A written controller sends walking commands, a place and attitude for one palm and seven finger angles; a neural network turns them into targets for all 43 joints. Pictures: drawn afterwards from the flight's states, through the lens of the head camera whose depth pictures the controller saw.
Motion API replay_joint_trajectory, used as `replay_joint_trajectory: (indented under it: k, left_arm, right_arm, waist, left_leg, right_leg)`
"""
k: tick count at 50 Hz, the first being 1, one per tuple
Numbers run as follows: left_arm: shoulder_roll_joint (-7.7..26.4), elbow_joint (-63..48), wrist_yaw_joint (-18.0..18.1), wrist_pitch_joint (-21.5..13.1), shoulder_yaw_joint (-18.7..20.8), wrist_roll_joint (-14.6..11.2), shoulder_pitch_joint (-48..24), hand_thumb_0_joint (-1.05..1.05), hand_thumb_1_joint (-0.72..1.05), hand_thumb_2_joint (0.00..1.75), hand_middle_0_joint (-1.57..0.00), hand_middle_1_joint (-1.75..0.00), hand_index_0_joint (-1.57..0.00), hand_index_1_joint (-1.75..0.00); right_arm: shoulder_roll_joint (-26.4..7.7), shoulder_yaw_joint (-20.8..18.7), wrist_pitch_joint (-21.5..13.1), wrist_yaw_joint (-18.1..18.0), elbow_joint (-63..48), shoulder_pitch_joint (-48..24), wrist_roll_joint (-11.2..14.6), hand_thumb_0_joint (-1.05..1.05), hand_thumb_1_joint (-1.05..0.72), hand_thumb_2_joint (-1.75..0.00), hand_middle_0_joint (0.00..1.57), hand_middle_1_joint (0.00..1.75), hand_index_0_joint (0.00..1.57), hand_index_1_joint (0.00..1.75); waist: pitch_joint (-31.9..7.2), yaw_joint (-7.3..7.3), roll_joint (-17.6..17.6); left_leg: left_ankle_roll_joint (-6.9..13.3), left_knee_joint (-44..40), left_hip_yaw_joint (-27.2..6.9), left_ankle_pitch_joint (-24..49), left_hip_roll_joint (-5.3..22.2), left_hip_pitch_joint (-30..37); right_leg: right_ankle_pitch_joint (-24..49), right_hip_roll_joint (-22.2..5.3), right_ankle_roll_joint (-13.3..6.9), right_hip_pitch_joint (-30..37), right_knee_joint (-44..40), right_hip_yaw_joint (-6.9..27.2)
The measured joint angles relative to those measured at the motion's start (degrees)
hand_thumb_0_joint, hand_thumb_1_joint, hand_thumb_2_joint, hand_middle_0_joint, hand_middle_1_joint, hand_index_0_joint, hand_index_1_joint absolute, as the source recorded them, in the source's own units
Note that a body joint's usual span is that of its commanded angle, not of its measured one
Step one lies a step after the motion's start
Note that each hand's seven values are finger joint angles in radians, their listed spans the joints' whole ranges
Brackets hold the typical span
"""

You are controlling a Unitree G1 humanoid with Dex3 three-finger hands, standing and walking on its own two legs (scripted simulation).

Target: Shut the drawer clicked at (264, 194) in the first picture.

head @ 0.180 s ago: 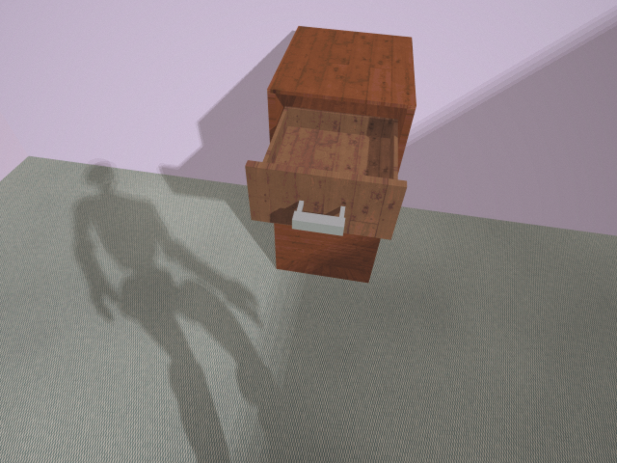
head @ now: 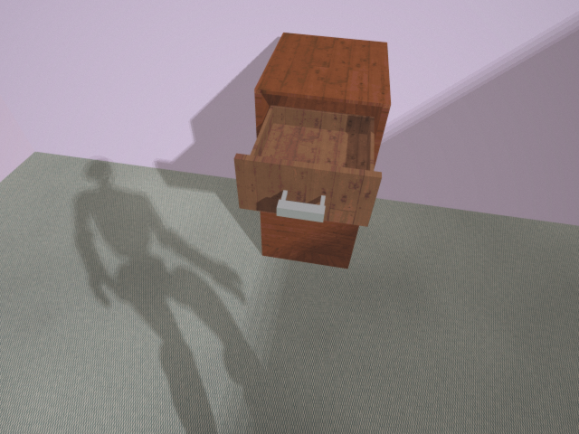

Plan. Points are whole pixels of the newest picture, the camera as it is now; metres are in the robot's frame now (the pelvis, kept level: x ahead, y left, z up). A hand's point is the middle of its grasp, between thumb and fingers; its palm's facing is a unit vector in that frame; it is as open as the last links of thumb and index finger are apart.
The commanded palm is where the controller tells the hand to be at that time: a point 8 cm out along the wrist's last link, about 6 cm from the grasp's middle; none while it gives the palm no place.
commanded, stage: stand and wait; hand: left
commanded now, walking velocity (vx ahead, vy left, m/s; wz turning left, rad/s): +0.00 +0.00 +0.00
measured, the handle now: (302, 203) +0.62 +0.01 -0.09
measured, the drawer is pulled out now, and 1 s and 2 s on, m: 0.30 0.30 0.30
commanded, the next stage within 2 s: look at it before walking up in 0.64 s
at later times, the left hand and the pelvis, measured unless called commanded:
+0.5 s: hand out of the picture +0.01 +0.19 -0.17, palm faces -0.02 -0.97 -0.23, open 7.4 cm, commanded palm none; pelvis -0.01 -0.01 +0.00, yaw +0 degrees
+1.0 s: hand out of the picture +0.01 +0.16 -0.17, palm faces +0.00 -0.98 -0.20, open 7.4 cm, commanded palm none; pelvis -0.01 -0.02 +0.00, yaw +0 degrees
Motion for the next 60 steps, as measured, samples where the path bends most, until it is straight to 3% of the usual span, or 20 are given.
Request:
replay_joint_trajectory:
  k: [26,60]
  left_arm:
    - [-2.3,5.6,0.4,-1.0,0.0,-0.3,1.5,0.00,0.90,0.90,-0.20,-0.30,-0.20,-0.30]
    - [-5.6,6.6,1.0,-1.2,0.6,-0.1,3.7,0.00,0.90,0.90,-0.20,-0.30,-0.20,-0.30]
  right_arm:
    - [1.7,-0.3,0.3,-0.3,7.3,3.2,0.4,0.00,-0.91,-0.90,0.21,0.30,0.20,0.30]
    - [5.4,-0.6,0.0,-1.1,8.2,4.8,0.5,0.00,-0.91,-0.90,0.20,0.30,0.20,0.30]
  waist:
    - [1.1,-0.52,-0.3]
    - [0.9,-0.33,-0.5]
  left_leg:
    - [-1.2,-3.6,-0.7,2.9,0.9,0.4]
    - [-1.5,-3.2,-0.5,2.3,1.4,0.1]
  right_leg:
    - [2.6,0.9,-1.0,0.4,-3.3,-0.7]
    - [2.2,1.3,-1.3,-0.1,-2.9,-0.5]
